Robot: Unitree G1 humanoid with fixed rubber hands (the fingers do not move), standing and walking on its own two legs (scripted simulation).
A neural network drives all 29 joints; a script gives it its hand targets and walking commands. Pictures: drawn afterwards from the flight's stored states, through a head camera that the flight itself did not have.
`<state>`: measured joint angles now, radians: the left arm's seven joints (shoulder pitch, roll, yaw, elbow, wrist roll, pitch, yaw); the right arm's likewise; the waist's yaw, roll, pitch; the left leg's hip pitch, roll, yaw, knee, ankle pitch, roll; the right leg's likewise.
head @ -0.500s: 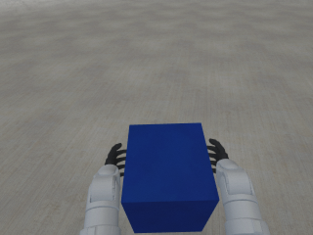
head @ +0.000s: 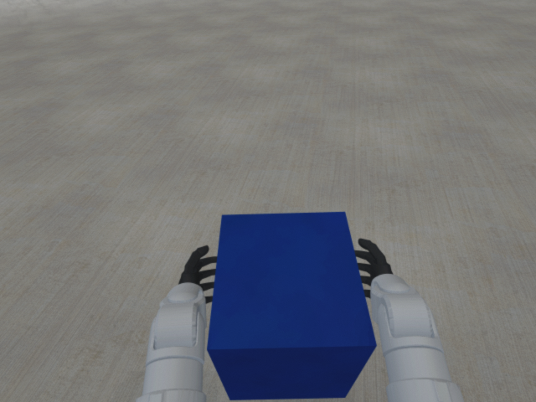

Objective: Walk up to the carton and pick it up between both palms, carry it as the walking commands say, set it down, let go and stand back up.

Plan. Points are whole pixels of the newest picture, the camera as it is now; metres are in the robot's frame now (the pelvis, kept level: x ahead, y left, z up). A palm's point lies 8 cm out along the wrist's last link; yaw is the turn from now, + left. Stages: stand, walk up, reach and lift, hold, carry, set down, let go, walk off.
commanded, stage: hold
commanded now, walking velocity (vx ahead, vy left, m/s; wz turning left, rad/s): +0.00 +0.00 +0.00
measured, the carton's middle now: (285, 309) +0.29 +0.00 -0.02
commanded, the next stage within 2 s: carry in 0.52 s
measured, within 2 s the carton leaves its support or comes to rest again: neither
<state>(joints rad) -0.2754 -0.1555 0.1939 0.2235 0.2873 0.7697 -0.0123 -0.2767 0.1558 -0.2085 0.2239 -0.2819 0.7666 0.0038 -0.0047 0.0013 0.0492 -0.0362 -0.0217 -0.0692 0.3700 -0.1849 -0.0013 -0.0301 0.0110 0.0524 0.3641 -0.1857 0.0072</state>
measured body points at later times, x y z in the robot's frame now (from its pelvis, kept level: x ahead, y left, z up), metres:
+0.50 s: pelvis +0.00 +0.00 +0.00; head -0.04 +0.00 +0.45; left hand +0.30 +0.14 +0.04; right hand +0.30 -0.15 +0.04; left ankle +0.02 +0.12 -0.75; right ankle +0.02 -0.13 -0.75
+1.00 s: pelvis -0.05 -0.02 -0.02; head -0.07 -0.02 +0.43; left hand +0.25 +0.11 +0.06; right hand +0.24 -0.18 +0.06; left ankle +0.01 +0.12 -0.74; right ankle +0.02 -0.13 -0.75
